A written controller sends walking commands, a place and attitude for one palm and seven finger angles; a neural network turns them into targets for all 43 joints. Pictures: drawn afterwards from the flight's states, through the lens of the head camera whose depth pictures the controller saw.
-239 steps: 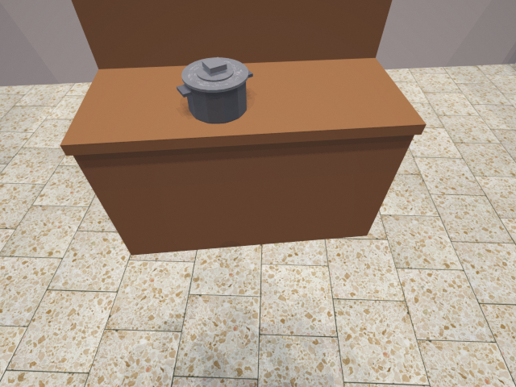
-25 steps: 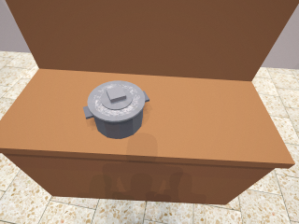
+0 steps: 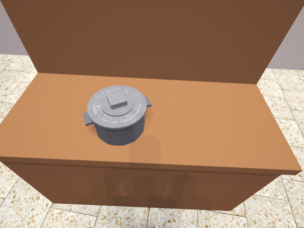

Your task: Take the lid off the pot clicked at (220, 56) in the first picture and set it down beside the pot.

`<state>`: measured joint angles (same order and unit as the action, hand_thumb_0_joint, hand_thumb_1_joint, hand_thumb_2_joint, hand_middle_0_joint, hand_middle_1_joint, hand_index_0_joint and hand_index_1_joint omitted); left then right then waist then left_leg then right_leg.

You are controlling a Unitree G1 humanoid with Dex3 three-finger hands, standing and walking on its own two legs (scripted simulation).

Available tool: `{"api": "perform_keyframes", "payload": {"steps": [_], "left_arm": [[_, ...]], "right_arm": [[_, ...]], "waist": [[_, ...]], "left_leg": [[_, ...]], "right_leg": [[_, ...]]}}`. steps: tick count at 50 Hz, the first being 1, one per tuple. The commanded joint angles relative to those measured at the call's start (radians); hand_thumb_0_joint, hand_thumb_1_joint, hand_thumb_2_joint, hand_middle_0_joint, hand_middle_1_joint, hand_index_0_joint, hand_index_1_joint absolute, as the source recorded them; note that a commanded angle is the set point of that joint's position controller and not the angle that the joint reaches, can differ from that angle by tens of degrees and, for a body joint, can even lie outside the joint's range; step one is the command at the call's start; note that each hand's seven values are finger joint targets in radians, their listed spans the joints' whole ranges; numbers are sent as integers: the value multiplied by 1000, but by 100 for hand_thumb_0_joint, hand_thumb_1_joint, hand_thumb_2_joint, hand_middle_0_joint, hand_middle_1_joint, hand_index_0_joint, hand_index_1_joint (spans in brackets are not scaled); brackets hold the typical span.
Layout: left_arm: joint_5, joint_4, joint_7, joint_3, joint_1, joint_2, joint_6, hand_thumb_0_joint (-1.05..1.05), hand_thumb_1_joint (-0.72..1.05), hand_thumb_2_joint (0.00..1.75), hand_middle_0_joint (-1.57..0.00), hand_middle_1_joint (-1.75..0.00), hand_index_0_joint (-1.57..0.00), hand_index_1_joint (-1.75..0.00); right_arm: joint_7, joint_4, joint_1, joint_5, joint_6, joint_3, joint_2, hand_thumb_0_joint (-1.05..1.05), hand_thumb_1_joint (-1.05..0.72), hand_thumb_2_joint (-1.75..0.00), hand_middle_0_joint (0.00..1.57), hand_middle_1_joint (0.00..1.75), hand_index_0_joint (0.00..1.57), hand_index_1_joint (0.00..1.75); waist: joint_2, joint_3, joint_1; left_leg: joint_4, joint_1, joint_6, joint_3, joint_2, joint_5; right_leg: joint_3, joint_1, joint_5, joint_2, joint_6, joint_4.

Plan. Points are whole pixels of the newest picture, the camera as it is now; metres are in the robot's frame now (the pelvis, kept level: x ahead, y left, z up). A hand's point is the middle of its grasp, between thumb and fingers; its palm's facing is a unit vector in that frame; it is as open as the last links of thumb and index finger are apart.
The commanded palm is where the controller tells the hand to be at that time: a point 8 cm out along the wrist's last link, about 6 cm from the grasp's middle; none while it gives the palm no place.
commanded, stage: look again from close up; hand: left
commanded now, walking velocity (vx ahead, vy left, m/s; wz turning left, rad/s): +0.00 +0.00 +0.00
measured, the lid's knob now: (116, 99) +0.49 +0.15 +0.04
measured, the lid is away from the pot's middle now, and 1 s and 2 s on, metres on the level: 0.00 0.00 0.00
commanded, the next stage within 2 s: lift the closed hand beside the body in 0.02 s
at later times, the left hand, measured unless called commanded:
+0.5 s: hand out of the picture +0.11 +0.18 -0.08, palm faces +0.18 -0.95 -0.26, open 4.8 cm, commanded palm +0.07 +0.23 -0.05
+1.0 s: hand out of the picture +0.10 +0.22 -0.05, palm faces +0.26 -0.89 -0.36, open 3.1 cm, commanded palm +0.06 +0.25 +0.00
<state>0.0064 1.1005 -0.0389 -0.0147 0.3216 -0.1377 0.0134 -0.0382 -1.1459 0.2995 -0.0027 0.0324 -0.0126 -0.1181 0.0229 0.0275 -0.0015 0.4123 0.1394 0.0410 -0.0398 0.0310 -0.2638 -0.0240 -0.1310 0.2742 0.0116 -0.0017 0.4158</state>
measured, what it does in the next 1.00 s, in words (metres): stands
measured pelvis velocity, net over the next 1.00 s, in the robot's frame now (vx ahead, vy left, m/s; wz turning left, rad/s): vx -0.01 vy -0.02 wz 0.03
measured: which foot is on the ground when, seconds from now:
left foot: down 0.00-1.00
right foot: down 0.00-1.00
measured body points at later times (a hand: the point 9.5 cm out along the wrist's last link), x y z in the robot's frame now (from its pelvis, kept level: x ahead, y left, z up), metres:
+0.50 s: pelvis -0.03 -0.02 +0.00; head -0.01 -0.02 +0.45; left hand +0.10 +0.23 -0.06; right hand +0.17 -0.27 -0.08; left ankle -0.03 +0.09 -0.74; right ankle -0.03 -0.12 -0.74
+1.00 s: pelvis -0.01 -0.02 +0.00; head +0.01 -0.03 +0.45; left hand +0.08 +0.26 -0.03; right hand +0.15 -0.24 -0.11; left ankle -0.03 +0.09 -0.74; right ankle -0.03 -0.12 -0.74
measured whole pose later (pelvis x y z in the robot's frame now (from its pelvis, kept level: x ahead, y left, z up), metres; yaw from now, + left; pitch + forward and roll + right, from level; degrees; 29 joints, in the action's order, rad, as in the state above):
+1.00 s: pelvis -0.01 -0.02 +0.00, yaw +2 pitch +1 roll +0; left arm -0.02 0.12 -0.10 0.12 0.57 -0.22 0.00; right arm -0.04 -0.68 0.20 0.00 0.04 0.00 -0.21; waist -0.03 0.03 -0.03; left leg 0.44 0.20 0.01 0.00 0.01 -0.25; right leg -0.07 -0.17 0.26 -0.01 0.03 0.41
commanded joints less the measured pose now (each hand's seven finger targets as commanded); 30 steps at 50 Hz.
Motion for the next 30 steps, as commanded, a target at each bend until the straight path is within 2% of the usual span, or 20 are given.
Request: {"api": "perform_keyframes", "payload": {"steps": [1,5,6,7,8,9,10,11,12,14,15,16,18,19,21,22,25,26,27,30], "left_arm": [[4,-17,-10,13,97,-87,14,0,90,90,-20,-30,-20,-30],[5,-15,-10,11,105,-79,16,0,90,90,-20,-30,-20,-30],[-8,-62,-14,-3,-2,-170,37,0,90,90,-20,-30,-20,-30],[-159,-1173,-53,13,-545,-277,147,0,90,90,-24,-35,-24,-35],[-128,-1059,-100,-38,-216,-187,75,0,90,90,-29,-40,-29,-40],[-86,-935,-131,-17,0,-92,6,0,90,90,-33,-44,-33,-44],[-71,-882,-122,-116,53,33,-18,0,90,90,-38,-49,-38,-49],[-44,-773,-114,-168,100,90,-26,0,90,90,-42,-54,-42,-54],[-9,-671,-112,-146,117,78,-24,0,90,90,-46,-59,-46,-59],[13,-675,-103,-8,141,-58,5,0,90,90,-55,-68,-55,-68],[12,-752,-101,59,181,-119,24,0,90,90,-60,-73,-60,-73],[5,-808,-100,121,293,-163,34,0,90,90,-64,-78,-64,-78],[-5,-887,-92,119,311,-146,42,0,90,90,-73,-88,-73,-88],[-5,-873,-87,118,314,-135,41,0,90,90,-77,-92,-77,-92],[-8,-892,-83,163,291,-175,48,0,90,90,-86,-102,-86,-102],[-13,-924,-77,148,266,-163,54,0,90,90,-90,-107,-90,-107],[-25,-1025,-75,157,153,-195,72,0,90,90,-104,-121,-104,-121],[-26,-1051,-81,187,124,-234,71,0,90,90,-108,-126,-108,-126],[-29,-1063,-80,163,124,-203,69,0,90,90,-112,-131,-112,-131],[-30,-1045,-79,142,119,-182,59,0,90,90,-126,-145,-126,-145]], "right_arm": [[-1,18,69,4,13,14,-89,0,-90,-90,20,30,20,30],[0,15,74,4,14,13,-85,0,-90,-90,20,30,20,30],[12,87,34,-16,13,12,-144,0,-90,-90,20,30,20,30],[28,390,-105,45,168,41,-326,0,-90,-90,20,30,20,30],[6,360,-74,65,250,37,-248,0,-90,-90,20,30,20,30],[11,317,-84,59,260,43,-228,0,-90,-90,20,30,20,30],[25,319,-89,49,262,37,-230,0,-90,-90,20,30,20,30],[42,331,-108,37,263,37,-238,0,-90,-90,20,30,20,30],[53,332,-116,16,242,46,-248,0,-90,-90,20,30,20,30],[70,389,-130,2,200,81,-257,0,-90,-90,20,30,20,30],[73,420,-142,-2,184,88,-258,0,-90,-90,20,30,20,30],[72,450,-164,1,169,92,-247,0,-90,-90,20,30,20,30],[70,516,-198,7,138,89,-239,0,-90,-90,20,30,20,30],[66,540,-211,12,119,89,-236,0,-90,-90,20,30,20,30],[57,581,-215,21,86,92,-240,0,-90,-90,20,30,20,30],[51,611,-220,23,75,85,-239,0,-90,-90,20,30,20,30],[32,658,-214,24,61,69,-234,0,-90,-90,20,30,20,30],[24,661,-204,20,55,67,-237,0,-90,-90,20,30,20,30],[18,675,-211,18,53,63,-232,0,-90,-90,20,30,20,30],[6,679,-207,11,49,55,-232,0,-90,-90,20,30,20,30]], "waist": [[-21,48,-8],[-19,44,-5],[-131,65,34],[-239,-159,21],[-236,-191,36],[-148,-162,19],[-76,-89,28],[23,-24,49],[108,14,43],[131,-34,3],[109,-86,-17],[50,-125,-57],[28,-115,-39],[35,-61,-27],[24,-27,-19],[4,-14,-11],[-89,-41,2],[-69,-53,6],[-73,-62,8],[-46,-71,9]], "left_leg": [[-69,-1,14,105,-134,257],[-70,0,12,101,-131,236],[-77,-1,-3,117,-48,445],[-58,-25,-43,124,-10,420],[-63,-100,-69,70,-35,413],[-79,-82,-80,85,-38,430],[-71,-66,-69,96,-33,440],[-48,-36,-43,103,-25,401],[-35,15,-24,110,-29,367],[-20,64,-21,99,-27,282],[-24,65,-25,90,-26,266],[-31,61,-31,71,-26,265],[-28,76,-29,53,-16,230],[-23,93,-25,45,-15,199],[-16,116,-24,37,-13,133],[-13,121,-23,32,-9,106],[1,79,-14,20,-1,59],[7,70,-12,25,0,57],[9,59,-9,23,-1,58],[14,34,-4,28,-2,77]], "right_leg": [[68,-49,-207,100,41,-67],[73,-52,-204,104,40,-68],[61,-95,-287,16,80,72],[28,-88,-166,-3,31,14],[-3,-61,-188,-21,60,12],[-27,-37,-209,-27,56,-5],[-54,-41,-231,-23,48,-21],[-65,-80,-239,-24,38,-37],[-78,-116,-237,-23,31,-29],[-65,-115,-193,-15,22,-21],[-55,-80,-171,-12,23,-23],[-47,-32,-169,-6,29,-28],[-38,-30,-154,-1,28,-28],[-35,-64,-140,-2,26,-34],[-28,-97,-94,-1,24,-50],[-24,-112,-73,0,22,-53],[6,-131,-23,3,18,-84],[10,-136,-27,1,17,-93],[14,-130,-26,3,16,-98],[16,-126,-54,4,13,-101]]}}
